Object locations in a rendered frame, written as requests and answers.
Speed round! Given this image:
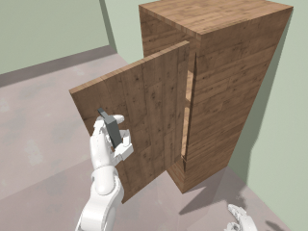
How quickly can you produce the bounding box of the left robot hand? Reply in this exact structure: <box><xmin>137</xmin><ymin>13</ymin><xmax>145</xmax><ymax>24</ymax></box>
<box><xmin>90</xmin><ymin>115</ymin><xmax>134</xmax><ymax>170</ymax></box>

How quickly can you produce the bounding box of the robot left forearm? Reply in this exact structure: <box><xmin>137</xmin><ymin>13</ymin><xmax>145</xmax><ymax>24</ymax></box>
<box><xmin>75</xmin><ymin>166</ymin><xmax>124</xmax><ymax>231</ymax></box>

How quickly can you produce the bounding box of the cupboard door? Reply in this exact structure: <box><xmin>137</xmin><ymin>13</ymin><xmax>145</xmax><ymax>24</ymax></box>
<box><xmin>68</xmin><ymin>40</ymin><xmax>191</xmax><ymax>204</ymax></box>

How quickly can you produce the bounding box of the right robot hand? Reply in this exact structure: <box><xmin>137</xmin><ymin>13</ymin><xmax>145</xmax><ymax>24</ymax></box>
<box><xmin>223</xmin><ymin>204</ymin><xmax>259</xmax><ymax>231</ymax></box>

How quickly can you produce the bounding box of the handle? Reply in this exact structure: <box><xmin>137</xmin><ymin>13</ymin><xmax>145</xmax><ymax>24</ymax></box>
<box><xmin>97</xmin><ymin>108</ymin><xmax>123</xmax><ymax>150</ymax></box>

